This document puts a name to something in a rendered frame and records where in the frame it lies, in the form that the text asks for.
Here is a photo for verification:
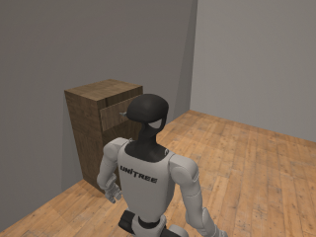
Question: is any right robot forearm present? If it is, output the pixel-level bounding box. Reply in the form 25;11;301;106
197;208;224;237

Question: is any robot right upper arm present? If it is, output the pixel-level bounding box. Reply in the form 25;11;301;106
169;154;206;229

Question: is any robot left hand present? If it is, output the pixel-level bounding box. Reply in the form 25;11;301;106
105;185;122;204

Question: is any cabinet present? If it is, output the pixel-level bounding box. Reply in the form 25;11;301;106
64;79;143;195

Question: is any robot left upper arm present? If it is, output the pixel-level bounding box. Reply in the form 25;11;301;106
97;137;129;188

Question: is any robot torso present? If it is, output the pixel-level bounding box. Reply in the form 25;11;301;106
118;138;176;237

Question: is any left robot forearm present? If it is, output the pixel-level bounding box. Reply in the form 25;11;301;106
97;175;117;196

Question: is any humanoid robot head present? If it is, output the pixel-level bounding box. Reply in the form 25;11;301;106
124;94;169;163

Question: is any drawer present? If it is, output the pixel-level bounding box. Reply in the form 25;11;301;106
100;95;140;130

